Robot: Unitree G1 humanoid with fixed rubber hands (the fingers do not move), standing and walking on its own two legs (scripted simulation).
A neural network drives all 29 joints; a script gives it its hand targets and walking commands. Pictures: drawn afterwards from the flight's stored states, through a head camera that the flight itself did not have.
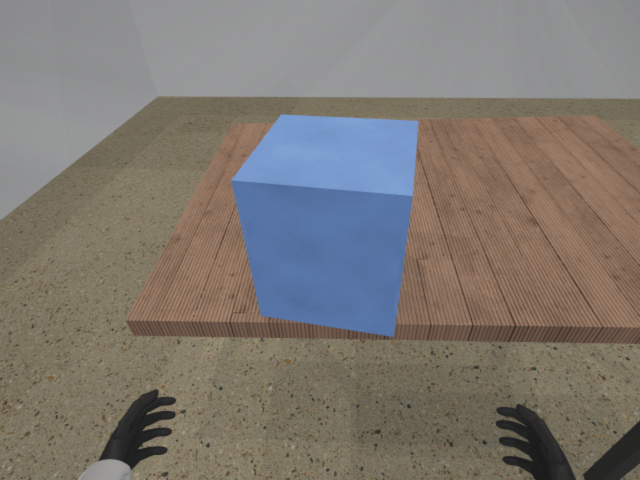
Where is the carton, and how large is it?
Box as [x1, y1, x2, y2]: [231, 114, 418, 336]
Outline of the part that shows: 281,114 231,180 260,314 265,316 393,336 412,197 418,121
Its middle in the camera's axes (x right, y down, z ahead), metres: +0.03 -0.03 +0.59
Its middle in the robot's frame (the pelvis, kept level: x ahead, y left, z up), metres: +0.46 +0.00 +0.12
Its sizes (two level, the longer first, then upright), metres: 0.210 0.200 0.250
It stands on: a table, 0.76 m high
